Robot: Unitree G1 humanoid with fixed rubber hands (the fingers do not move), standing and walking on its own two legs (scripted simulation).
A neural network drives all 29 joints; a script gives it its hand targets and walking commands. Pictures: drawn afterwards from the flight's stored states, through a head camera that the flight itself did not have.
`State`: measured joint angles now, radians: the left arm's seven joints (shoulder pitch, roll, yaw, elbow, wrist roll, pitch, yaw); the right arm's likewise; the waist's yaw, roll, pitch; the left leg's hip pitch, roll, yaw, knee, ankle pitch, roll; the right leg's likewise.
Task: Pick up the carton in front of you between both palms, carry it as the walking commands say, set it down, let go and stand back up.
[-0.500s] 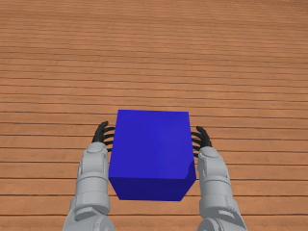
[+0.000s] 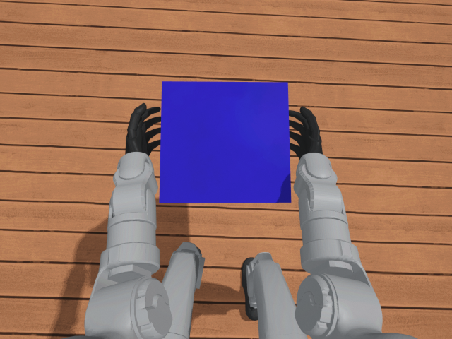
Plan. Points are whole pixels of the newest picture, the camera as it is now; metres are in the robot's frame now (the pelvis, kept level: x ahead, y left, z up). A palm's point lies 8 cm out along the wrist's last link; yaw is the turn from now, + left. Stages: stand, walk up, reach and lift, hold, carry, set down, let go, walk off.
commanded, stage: set down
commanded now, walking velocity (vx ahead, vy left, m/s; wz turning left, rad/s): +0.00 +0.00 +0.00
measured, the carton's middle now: (223, 153) +0.44 +0.04 -0.15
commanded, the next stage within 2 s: none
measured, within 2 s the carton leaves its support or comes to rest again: rests again in 1.50 s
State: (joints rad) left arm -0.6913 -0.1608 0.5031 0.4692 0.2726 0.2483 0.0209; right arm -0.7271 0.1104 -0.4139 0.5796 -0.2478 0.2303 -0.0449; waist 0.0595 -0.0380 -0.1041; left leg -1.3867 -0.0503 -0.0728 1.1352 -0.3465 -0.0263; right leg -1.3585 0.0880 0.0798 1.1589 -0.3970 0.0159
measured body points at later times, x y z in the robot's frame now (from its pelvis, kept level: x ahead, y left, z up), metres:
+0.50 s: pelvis -0.02 +0.00 -0.13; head +0.26 +0.01 +0.22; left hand +0.43 +0.20 -0.23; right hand +0.48 -0.10 -0.23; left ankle +0.08 +0.13 -0.62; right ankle +0.06 -0.12 -0.62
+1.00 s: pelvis -0.04 -0.01 -0.24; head +0.30 +0.00 +0.05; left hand +0.44 +0.22 -0.38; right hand +0.52 -0.07 -0.39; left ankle +0.08 +0.13 -0.62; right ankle +0.06 -0.12 -0.62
